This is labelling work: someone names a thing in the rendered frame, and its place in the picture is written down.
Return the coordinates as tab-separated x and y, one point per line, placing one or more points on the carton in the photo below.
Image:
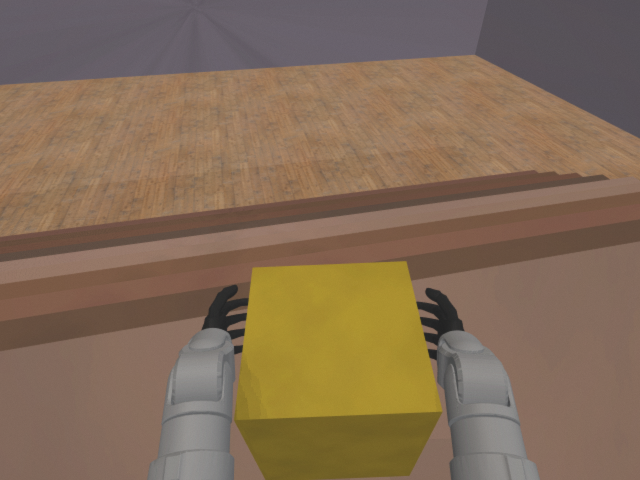
335	379

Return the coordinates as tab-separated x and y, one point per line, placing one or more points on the robot left hand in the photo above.
220	308

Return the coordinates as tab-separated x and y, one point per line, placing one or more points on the robot right hand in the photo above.
445	312

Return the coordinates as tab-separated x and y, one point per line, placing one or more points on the robot right forearm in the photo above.
485	428

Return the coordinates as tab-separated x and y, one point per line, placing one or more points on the robot left forearm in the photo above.
197	415

